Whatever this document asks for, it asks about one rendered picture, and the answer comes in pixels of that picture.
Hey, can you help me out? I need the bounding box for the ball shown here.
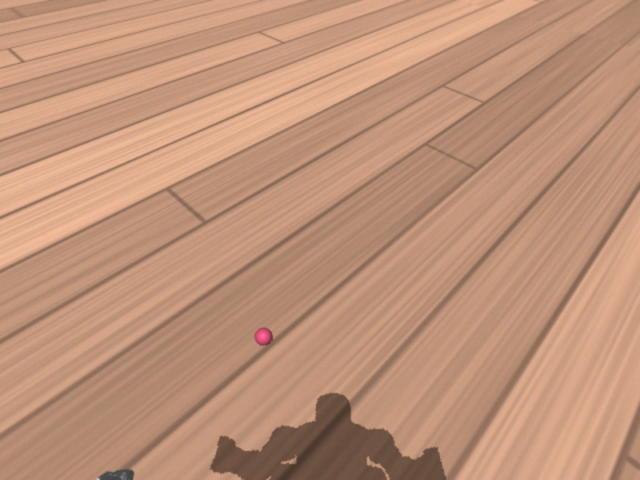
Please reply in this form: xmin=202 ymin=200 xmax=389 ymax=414
xmin=255 ymin=328 xmax=272 ymax=345

